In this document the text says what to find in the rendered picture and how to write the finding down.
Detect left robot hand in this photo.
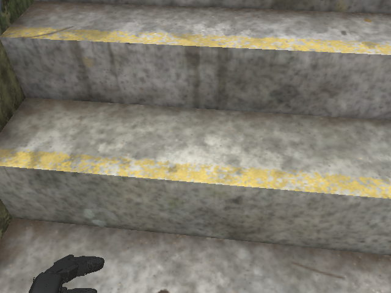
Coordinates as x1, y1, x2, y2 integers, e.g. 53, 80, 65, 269
29, 255, 104, 293

